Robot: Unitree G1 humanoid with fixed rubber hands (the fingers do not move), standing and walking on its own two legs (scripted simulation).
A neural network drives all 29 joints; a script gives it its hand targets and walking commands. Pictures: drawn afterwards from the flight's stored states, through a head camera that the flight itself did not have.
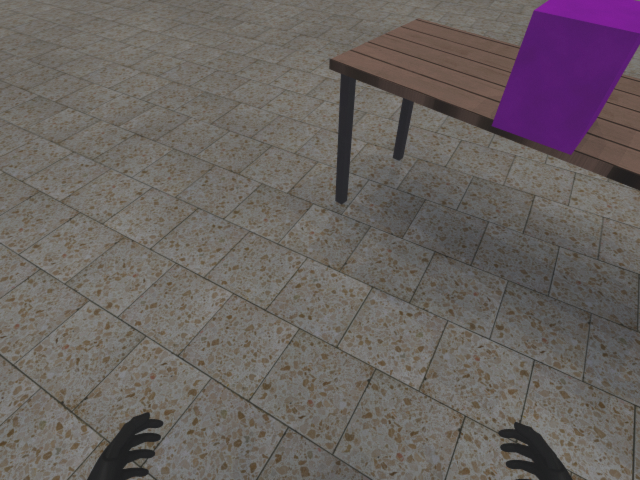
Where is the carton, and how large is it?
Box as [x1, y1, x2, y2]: [492, 0, 639, 154]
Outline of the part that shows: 639,1 548,0 535,9 529,22 492,125 570,154 596,118 639,44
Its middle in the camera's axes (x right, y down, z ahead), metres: +0.63 -0.43 +0.98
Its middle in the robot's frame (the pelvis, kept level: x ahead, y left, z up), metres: +1.04 -0.60 +0.05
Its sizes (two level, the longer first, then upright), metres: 0.230 0.211 0.286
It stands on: a table, 0.66 m high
